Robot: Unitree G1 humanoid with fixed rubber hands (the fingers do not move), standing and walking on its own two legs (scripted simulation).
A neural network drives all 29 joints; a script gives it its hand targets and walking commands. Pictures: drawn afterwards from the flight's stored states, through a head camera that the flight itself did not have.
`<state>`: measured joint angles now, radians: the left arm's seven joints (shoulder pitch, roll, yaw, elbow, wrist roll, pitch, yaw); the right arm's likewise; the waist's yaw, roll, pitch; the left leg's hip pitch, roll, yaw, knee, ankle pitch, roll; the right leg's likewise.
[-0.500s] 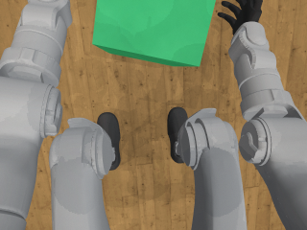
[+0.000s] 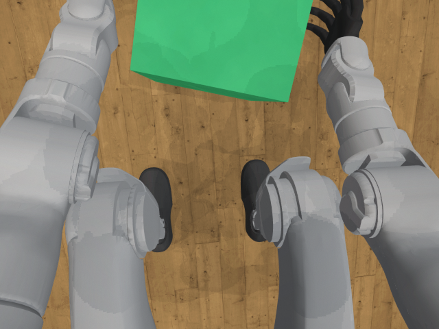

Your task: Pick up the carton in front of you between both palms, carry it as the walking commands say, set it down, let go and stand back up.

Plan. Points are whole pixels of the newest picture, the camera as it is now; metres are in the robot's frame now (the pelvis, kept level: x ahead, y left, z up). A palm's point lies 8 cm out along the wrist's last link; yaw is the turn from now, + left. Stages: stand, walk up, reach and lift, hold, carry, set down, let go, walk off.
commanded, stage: reach and lift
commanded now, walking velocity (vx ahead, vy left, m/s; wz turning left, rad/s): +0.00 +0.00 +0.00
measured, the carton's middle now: (217, 29) +0.52 -0.02 -0.25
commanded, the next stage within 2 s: none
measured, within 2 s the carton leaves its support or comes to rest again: leaves its support in 0.42 s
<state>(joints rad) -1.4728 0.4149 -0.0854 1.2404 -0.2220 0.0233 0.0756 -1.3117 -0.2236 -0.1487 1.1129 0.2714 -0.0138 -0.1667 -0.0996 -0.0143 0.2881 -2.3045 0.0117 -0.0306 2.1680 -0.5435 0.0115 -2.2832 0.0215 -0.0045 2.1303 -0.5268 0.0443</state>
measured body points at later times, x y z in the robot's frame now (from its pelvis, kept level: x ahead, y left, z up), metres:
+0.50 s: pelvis +0.00 +0.00 -0.01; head +0.35 +0.03 +0.27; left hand +0.56 +0.13 -0.17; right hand +0.53 -0.17 -0.15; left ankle +0.11 +0.12 -0.34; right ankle +0.13 -0.13 -0.34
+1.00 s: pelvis +0.00 -0.01 +0.11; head +0.25 +0.02 +0.48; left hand +0.51 +0.14 +0.04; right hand +0.49 -0.16 +0.04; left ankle +0.11 +0.12 -0.34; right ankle +0.12 -0.13 -0.34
